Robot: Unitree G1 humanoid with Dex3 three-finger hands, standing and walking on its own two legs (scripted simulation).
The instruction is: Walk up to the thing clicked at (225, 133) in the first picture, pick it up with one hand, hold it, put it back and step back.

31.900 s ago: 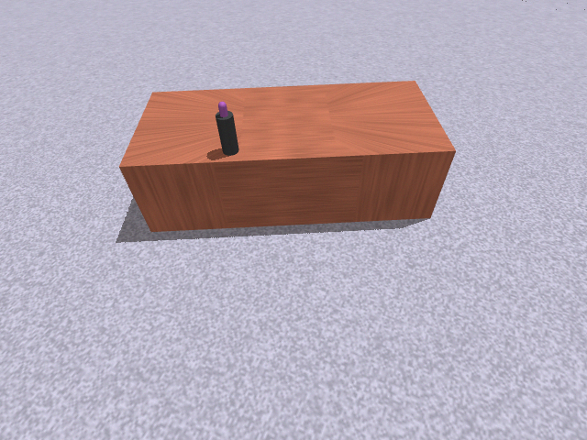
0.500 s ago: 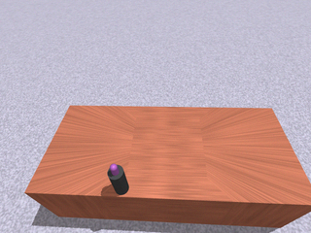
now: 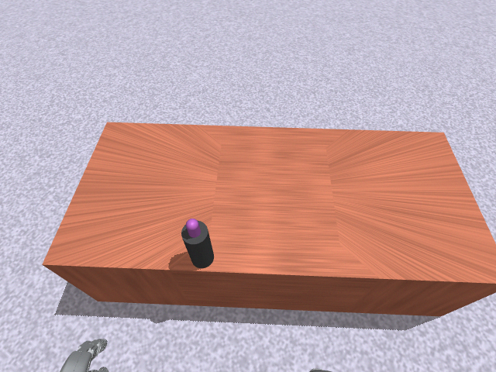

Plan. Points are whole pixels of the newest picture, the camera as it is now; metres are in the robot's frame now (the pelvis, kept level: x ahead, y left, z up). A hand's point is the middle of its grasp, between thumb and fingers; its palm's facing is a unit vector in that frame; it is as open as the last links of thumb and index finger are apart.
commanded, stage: step back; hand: left
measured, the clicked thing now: (197, 241) +0.45 +0.16 -0.26
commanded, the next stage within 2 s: none
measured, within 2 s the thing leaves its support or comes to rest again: neither
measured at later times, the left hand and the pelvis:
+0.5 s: hand out of the picture +0.02 +0.27 -0.15, palm faces -0.10 -0.91 -0.40, open 7.4 cm; pelvis -0.10 +0.00 +0.00, yaw -5 degrees
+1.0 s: hand out of the picture -0.10 +0.28 -0.14, palm faces +0.01 -0.93 -0.36, open 7.4 cm; pelvis -0.22 +0.02 +0.01, yaw +0 degrees
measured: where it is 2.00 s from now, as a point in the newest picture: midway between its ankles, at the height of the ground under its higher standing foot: outside the picture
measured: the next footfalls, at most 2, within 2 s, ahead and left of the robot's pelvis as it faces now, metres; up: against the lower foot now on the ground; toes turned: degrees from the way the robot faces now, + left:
right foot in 0.48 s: -0.08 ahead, -0.11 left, +0.00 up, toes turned -2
left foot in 0.86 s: -0.16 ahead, +0.13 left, +0.00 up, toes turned -1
